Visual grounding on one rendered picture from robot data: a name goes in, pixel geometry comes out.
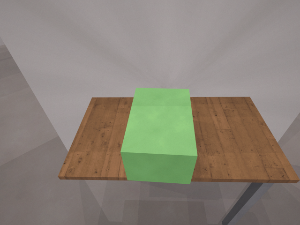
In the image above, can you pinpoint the carton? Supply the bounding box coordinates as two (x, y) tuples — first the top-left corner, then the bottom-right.
(120, 88), (197, 184)

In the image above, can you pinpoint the table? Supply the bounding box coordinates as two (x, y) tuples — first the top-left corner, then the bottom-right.
(58, 97), (300, 225)

